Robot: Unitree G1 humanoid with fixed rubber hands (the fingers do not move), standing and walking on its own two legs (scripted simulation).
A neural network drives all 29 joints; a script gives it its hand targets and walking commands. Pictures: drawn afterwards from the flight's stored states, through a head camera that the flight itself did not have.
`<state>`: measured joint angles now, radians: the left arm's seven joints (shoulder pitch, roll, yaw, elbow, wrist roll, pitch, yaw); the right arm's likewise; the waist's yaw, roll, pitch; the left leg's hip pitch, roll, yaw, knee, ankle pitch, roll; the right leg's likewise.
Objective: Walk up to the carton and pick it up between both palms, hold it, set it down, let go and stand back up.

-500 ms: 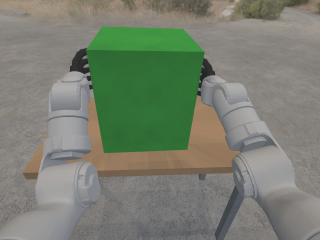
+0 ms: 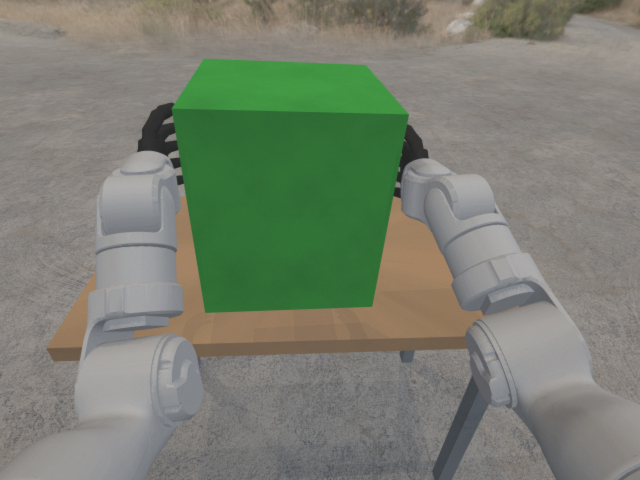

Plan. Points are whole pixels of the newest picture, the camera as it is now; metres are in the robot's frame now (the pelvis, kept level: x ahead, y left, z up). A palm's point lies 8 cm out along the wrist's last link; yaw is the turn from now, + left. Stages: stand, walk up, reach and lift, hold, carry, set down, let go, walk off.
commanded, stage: hold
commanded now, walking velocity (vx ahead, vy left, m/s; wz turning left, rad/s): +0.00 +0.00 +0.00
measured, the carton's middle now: (288, 183) +0.39 +0.01 +0.24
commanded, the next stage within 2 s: none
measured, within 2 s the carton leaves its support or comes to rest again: neither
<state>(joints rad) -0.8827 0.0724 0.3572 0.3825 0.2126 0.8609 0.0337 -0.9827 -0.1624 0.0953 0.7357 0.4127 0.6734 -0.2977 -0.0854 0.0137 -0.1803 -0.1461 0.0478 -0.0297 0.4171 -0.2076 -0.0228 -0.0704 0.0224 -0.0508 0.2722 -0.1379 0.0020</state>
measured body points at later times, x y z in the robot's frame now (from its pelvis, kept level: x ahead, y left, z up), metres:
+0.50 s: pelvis -0.01 +0.00 +0.00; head -0.10 +0.02 +0.44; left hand +0.38 +0.16 +0.29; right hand +0.37 -0.14 +0.27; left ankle +0.02 +0.13 -0.75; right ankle +0.01 -0.12 -0.75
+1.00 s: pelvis -0.01 +0.00 +0.00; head -0.10 +0.02 +0.44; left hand +0.38 +0.16 +0.29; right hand +0.37 -0.14 +0.27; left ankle +0.02 +0.13 -0.75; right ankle +0.01 -0.12 -0.75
